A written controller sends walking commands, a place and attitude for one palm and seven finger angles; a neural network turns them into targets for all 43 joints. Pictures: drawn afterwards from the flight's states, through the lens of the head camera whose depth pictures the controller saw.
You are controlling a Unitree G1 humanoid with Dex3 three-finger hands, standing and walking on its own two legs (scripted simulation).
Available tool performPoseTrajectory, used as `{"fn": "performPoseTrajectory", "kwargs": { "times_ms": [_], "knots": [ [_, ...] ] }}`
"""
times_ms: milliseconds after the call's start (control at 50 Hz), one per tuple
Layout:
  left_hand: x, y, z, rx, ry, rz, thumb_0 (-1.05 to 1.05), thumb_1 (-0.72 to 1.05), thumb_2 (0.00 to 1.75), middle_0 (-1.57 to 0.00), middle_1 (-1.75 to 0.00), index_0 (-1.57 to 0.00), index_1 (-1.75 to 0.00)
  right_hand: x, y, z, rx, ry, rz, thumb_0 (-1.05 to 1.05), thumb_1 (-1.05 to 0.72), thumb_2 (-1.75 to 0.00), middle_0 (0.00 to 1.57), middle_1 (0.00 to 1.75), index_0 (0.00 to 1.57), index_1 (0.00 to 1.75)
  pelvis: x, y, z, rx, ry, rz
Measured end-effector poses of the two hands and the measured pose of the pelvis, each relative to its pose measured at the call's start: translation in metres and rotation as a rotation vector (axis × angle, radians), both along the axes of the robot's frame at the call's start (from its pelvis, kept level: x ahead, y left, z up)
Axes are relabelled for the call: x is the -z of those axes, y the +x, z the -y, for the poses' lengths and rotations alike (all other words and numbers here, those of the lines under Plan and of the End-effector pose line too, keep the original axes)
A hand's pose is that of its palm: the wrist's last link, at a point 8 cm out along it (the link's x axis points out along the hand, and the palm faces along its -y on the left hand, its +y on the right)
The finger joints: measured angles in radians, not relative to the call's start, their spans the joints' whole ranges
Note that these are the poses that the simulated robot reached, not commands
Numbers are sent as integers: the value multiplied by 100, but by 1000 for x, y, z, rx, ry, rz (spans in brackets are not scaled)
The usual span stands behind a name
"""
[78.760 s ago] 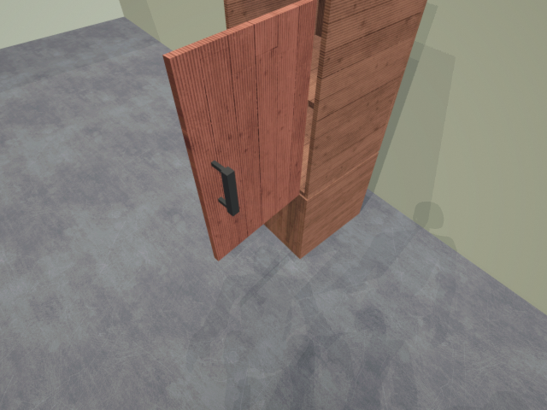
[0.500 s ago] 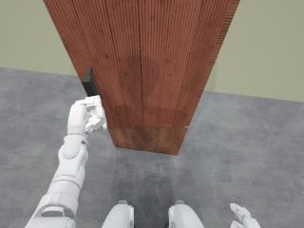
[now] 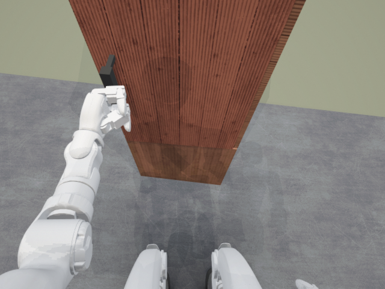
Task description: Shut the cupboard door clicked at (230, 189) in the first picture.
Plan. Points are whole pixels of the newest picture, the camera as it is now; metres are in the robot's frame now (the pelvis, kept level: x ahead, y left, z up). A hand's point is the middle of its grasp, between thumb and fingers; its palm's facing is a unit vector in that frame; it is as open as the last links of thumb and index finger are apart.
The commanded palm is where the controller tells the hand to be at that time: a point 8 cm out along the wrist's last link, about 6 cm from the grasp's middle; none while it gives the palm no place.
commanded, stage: push the door shut along its arc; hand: left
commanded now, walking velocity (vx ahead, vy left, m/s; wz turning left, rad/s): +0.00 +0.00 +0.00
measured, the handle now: (116, 86) +0.53 +0.16 +0.05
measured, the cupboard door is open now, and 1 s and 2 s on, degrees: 2 0 0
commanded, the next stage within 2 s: pull the fist back off the door in 0.32 s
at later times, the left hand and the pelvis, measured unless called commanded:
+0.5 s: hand (132, 109) +0.47 +0.12 +0.05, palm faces -0.13 -0.99 -0.01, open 3.3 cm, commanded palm +0.50 +0.13 +0.05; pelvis -0.03 +0.01 -0.02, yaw +1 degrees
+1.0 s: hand (146, 110) +0.47 +0.09 +0.05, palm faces +0.03 -1.00 -0.04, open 3.1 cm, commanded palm +0.42 +0.14 +0.05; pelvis +0.00 -0.01 +0.01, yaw -2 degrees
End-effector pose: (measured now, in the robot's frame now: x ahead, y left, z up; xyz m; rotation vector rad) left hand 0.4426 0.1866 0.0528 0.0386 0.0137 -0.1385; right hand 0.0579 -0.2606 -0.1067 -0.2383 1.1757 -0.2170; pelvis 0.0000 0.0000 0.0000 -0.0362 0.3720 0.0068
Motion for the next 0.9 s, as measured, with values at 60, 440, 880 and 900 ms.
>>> {"fn": "performPoseTrajectory", "kwargs": {
  "times_ms": [60,440,880,900],
  "knots": [
    [-1,9,4,30,16,2,2,90,90,-132,-150,-133,-150,1,-10,0,7,-8,-25,1,-91,-90,20,30,20,30,3,-2,-2,-3,-5,-11],
    [-1,18,6,95,20,6,2,90,90,-140,-150,-140,-150,5,-44,-1,-12,-68,-52,1,-90,-90,21,30,20,30,18,-28,-8,-25,-29,-33],
    [-5,26,56,-152,-50,-7,2,90,90,-131,-150,-132,-150,5,-76,-4,50,38,-88,1,-91,-90,20,30,20,30,6,-20,3,28,9,-30],
    [-5,25,55,-155,-41,1,2,90,90,-131,-150,-131,-150,4,-75,-4,56,44,-89,1,-91,-90,20,30,20,30,4,-17,4,34,13,-31]
  ]
}}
